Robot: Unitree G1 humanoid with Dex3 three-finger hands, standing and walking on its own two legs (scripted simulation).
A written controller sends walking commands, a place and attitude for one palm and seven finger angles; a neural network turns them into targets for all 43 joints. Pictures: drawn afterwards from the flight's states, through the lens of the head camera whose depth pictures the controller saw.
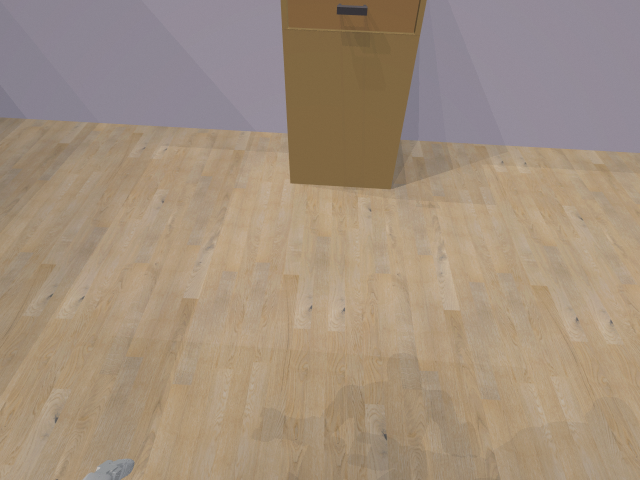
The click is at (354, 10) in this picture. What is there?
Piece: drawer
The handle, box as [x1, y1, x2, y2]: [337, 4, 366, 15]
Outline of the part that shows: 337,5 337,13 339,14 366,15 365,5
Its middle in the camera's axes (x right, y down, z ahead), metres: +0.11 -0.80 +1.34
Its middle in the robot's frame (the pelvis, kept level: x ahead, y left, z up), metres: +1.55 -0.04 +0.05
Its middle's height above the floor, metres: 0.82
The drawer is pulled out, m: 0.00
